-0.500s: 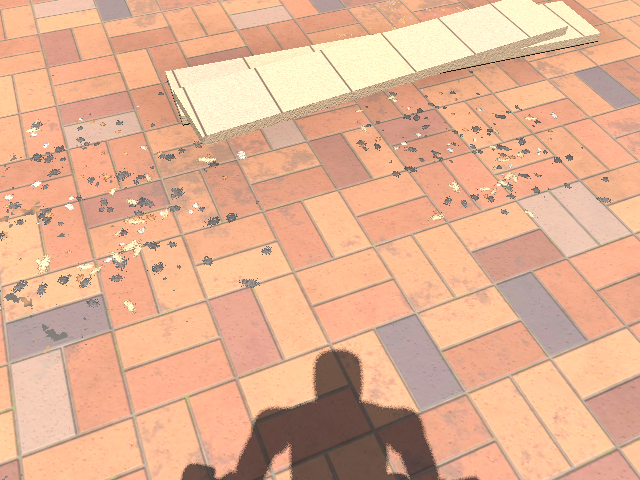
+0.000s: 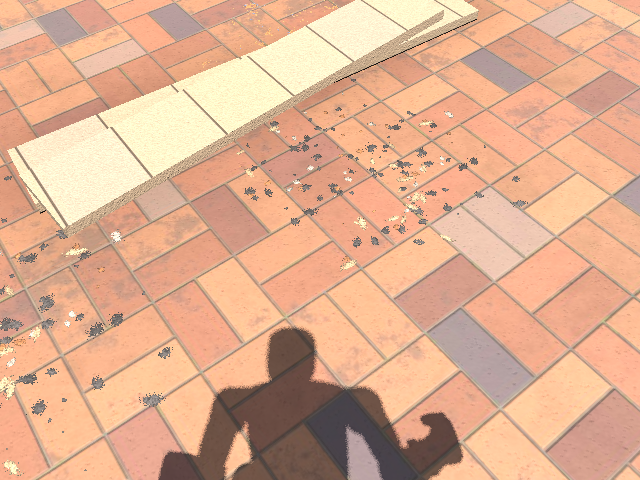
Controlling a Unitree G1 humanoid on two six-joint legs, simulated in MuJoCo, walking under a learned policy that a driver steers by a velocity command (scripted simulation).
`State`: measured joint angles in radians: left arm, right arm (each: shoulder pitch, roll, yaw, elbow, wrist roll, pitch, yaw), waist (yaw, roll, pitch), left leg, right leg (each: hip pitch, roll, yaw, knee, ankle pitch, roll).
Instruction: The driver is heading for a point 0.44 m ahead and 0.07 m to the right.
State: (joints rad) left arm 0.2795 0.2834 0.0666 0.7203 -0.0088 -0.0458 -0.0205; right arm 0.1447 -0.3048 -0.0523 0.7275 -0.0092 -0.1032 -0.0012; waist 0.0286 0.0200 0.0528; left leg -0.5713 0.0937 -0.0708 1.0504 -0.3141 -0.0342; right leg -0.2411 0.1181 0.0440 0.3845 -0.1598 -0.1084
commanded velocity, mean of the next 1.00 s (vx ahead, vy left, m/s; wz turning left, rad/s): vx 0.30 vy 0.00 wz -0.35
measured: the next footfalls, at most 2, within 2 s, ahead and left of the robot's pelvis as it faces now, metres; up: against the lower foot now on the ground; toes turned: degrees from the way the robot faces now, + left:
left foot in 0.26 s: +0.34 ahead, +0.15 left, +0.00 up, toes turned -13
right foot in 0.70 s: +0.45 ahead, -0.14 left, +0.00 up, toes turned -18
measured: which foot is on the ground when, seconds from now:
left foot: up 0.00-0.24, down 0.26-0.70, up 0.72-0.96, down 0.98-1.00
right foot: down 0.00-0.26, up 0.28-0.68, down 0.70-1.00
